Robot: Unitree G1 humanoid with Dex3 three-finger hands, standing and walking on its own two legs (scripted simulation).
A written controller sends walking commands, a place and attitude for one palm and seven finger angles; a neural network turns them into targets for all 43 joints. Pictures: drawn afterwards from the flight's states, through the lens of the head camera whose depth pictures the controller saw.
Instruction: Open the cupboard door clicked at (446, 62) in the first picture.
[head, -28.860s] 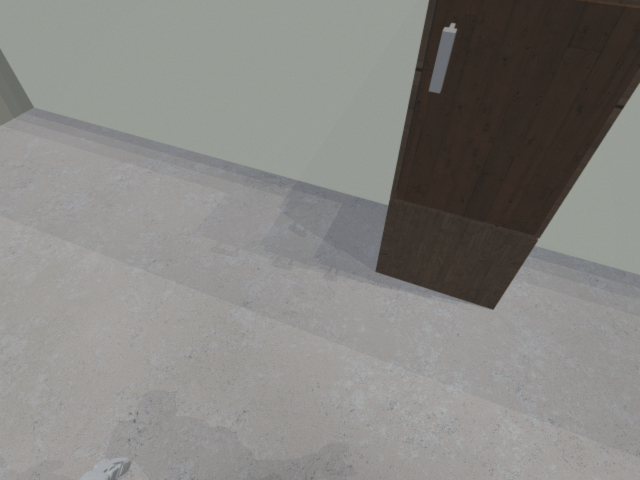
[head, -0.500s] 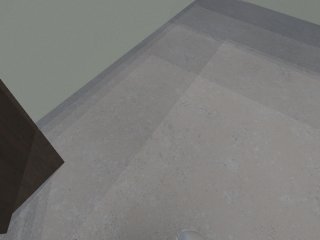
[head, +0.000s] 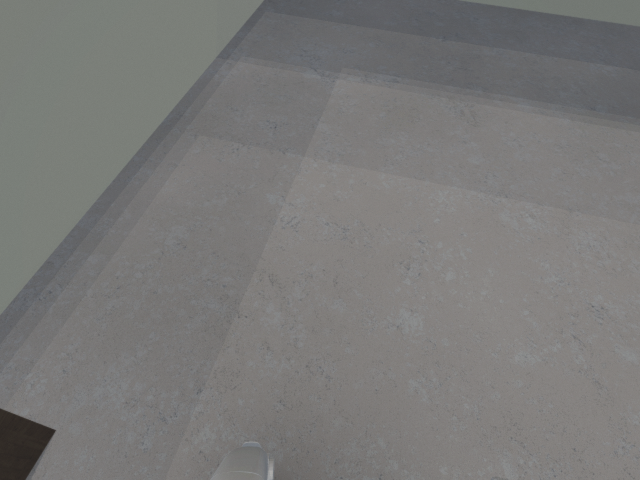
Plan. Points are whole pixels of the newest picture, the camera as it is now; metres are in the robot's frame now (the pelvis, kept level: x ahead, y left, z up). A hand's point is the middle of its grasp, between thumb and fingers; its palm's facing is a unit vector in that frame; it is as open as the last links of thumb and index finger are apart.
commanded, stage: walk to a spot facing it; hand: left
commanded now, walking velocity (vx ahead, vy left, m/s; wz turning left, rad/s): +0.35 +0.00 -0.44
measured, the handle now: out of the picture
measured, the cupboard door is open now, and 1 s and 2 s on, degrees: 39 39 39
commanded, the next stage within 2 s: turn to face it in 0.98 s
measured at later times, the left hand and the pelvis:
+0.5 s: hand (262, 302) +0.41 +0.13 -0.15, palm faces -0.35 -0.92 -0.19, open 7.4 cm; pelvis +0.21 +0.00 +0.00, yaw -16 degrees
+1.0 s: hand (300, 280) +0.47 +0.07 -0.18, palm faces -0.28 -0.94 -0.19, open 7.3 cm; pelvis +0.45 -0.12 -0.01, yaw -22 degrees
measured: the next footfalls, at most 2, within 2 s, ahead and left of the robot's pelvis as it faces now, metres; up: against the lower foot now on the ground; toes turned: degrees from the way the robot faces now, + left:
left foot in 0.08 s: +0.17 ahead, +0.14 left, +0.00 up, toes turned +1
right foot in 0.58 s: +0.32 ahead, -0.16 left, +0.00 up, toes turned -25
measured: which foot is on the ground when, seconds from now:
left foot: up 0.00-0.06, down 0.08-0.58, up 0.60-1.00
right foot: down 0.00-0.08, up 0.10-0.56, down 0.58-1.00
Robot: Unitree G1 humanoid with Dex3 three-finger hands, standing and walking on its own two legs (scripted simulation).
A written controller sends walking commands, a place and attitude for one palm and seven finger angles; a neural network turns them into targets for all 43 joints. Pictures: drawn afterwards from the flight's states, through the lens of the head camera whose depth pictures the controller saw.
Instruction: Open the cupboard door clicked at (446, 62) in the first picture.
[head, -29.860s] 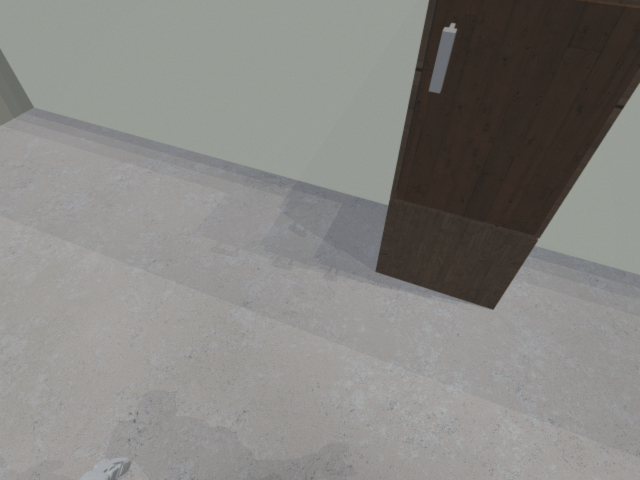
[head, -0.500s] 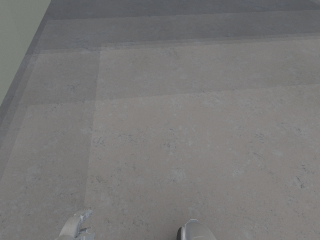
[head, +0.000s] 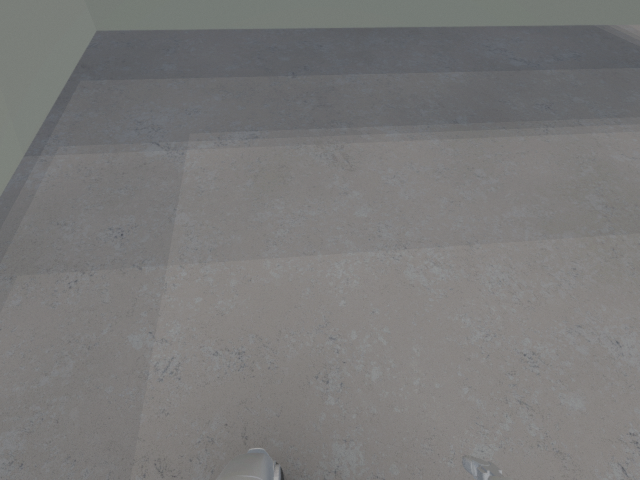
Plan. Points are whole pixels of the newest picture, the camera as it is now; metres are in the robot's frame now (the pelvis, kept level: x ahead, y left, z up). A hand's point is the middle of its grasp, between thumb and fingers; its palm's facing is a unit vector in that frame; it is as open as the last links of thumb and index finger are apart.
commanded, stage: turn to face it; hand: left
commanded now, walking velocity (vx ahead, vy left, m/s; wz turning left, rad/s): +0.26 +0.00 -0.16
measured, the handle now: out of the picture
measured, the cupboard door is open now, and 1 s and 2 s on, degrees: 39 39 39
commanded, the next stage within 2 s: none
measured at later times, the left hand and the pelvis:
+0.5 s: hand (214, 384) +0.27 +0.19 -0.16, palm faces +0.14 -0.96 -0.26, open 7.3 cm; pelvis +0.19 -0.02 +0.00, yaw +9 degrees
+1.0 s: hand (185, 400) +0.24 +0.23 -0.16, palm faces +0.46 -0.85 -0.28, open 7.4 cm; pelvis +0.26 -0.01 +0.00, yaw +27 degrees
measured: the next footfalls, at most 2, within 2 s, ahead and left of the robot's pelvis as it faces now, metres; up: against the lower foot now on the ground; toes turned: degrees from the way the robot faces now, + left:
left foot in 0.04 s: +0.17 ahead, +0.12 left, +0.00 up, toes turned +7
right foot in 0.44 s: +0.26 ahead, -0.13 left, +0.00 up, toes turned +2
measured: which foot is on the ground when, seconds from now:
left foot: up 0.00-0.02, down 0.04-0.44, up 0.46-0.76, down 0.78-1.00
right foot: down 0.00-0.04, up 0.06-0.42, down 0.44-0.76, up 0.78-1.00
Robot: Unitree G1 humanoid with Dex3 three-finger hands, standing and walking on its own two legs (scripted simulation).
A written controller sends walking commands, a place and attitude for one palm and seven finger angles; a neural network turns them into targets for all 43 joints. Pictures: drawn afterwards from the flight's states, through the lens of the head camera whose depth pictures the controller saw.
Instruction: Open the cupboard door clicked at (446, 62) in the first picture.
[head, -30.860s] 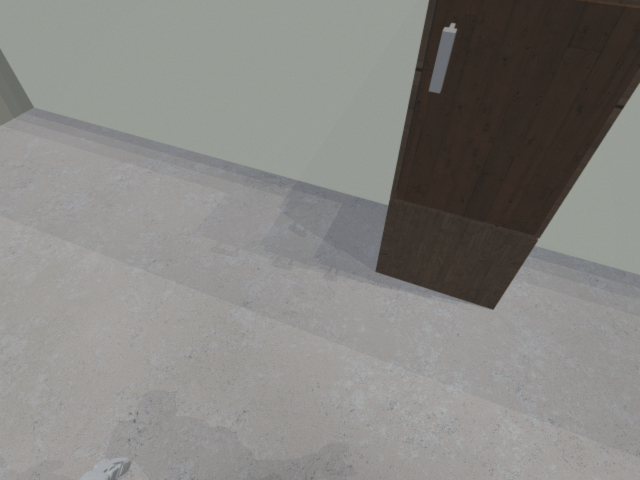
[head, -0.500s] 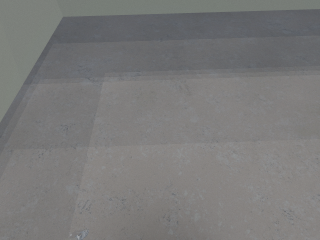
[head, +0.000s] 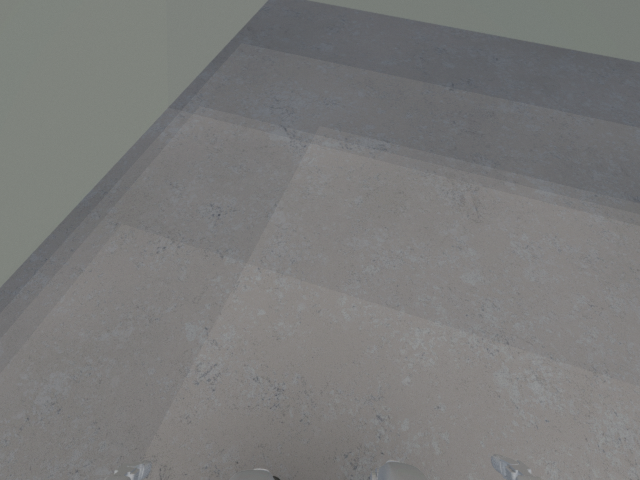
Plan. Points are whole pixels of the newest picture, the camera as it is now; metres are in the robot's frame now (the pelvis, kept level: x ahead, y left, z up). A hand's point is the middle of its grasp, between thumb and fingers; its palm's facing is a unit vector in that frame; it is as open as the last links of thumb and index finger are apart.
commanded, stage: turn to face it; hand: left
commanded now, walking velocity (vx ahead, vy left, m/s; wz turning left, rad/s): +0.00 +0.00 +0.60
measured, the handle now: out of the picture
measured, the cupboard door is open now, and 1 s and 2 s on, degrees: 39 39 39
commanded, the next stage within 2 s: none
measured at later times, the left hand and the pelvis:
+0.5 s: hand out of the picture +0.01 +0.17 -0.18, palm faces +0.36 -0.90 -0.23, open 7.4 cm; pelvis +0.04 -0.03 -0.01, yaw +20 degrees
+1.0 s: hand out of the picture +0.03 +0.14 -0.14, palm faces +0.56 -0.78 -0.28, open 7.4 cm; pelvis +0.08 -0.07 +0.01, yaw +36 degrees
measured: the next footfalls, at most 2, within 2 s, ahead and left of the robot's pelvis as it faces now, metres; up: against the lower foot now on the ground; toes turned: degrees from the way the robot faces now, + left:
right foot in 0.10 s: +0.06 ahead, -0.15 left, +0.00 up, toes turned +1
left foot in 0.48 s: +0.05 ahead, +0.09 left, +0.00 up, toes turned +25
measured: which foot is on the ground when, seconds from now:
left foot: down 0.00-0.10, up 0.12-0.46, down 0.48-0.84, up 0.86-1.00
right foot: up 0.00-0.08, down 0.10-0.48, up 0.50-0.82, down 0.84-1.00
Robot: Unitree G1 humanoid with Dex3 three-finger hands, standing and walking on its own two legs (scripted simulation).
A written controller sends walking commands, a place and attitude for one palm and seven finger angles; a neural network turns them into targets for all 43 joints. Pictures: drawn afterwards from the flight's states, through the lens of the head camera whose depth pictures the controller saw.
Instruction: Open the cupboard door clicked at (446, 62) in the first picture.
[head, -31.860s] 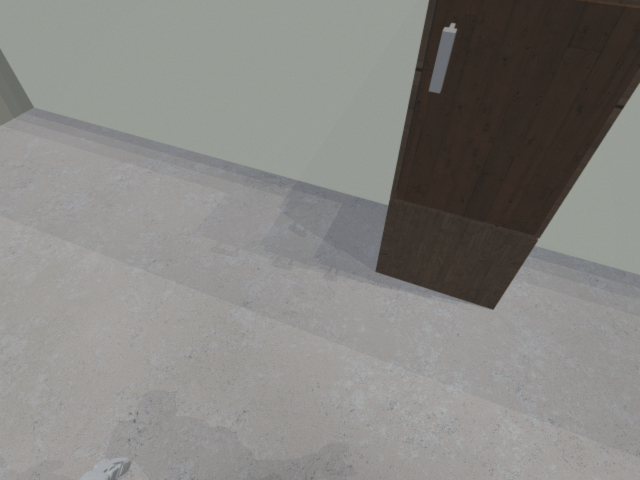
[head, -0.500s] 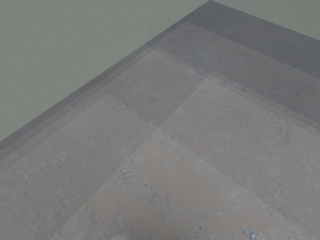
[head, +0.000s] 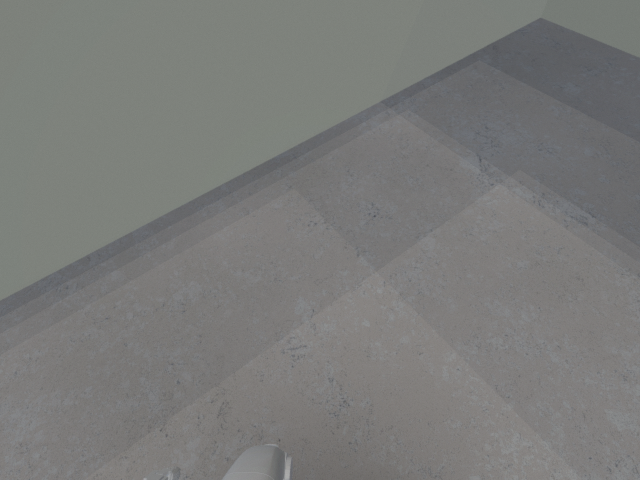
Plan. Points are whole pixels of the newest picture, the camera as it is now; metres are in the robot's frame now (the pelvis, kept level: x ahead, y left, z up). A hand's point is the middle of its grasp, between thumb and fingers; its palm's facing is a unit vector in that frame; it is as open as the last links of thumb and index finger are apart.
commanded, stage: turn to face it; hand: left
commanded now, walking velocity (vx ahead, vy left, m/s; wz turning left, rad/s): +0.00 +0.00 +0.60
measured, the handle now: out of the picture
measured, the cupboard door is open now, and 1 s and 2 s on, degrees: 39 39 39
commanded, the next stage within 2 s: none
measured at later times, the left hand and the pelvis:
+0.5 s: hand out of the picture +0.06 +0.24 -0.16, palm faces +0.30 -0.92 -0.26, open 7.4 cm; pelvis +0.02 +0.01 +0.00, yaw +17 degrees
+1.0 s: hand out of the picture -0.04 +0.20 -0.19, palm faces +0.60 -0.76 -0.23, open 7.4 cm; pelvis +0.05 +0.00 -0.02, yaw +37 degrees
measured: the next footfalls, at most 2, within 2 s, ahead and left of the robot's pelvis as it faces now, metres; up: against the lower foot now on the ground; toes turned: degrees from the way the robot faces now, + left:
left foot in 0.20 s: +0.05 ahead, +0.14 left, +0.00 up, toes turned +13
right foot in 0.58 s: +0.11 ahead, -0.12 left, +0.00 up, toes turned +18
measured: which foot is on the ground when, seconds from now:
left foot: up 0.00-0.18, down 0.20-0.58, up 0.60-0.94, down 0.96-1.00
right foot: down 0.00-0.20, up 0.22-0.56, down 0.58-0.94, up 0.96-1.00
